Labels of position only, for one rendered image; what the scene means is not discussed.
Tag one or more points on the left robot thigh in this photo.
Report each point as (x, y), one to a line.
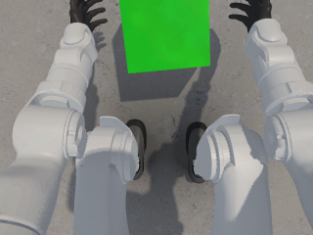
(100, 196)

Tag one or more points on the left robot forearm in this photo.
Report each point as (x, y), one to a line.
(68, 77)

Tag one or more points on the robot right hand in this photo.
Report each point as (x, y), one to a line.
(256, 10)

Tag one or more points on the robot left upper arm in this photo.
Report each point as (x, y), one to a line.
(45, 138)

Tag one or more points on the left robot shin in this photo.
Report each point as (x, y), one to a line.
(110, 122)

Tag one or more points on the right robot forearm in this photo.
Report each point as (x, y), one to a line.
(278, 76)

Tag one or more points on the robot right upper arm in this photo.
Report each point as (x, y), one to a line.
(288, 138)

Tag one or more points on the robot left hand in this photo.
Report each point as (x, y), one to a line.
(79, 13)

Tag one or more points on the carton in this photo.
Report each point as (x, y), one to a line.
(163, 35)

